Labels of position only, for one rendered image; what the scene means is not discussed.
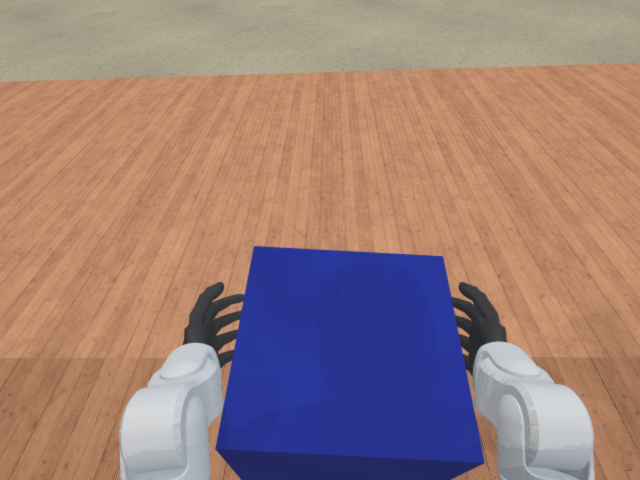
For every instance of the carton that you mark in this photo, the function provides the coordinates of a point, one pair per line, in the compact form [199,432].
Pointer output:
[348,366]

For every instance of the robot right forearm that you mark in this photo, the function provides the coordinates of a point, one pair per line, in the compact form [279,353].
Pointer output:
[544,430]

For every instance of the robot left forearm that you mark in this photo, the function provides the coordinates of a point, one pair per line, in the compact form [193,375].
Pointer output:
[164,428]

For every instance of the robot right hand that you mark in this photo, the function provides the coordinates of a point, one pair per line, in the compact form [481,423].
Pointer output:
[484,326]

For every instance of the robot left hand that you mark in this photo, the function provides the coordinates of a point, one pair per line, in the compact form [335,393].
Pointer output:
[203,327]

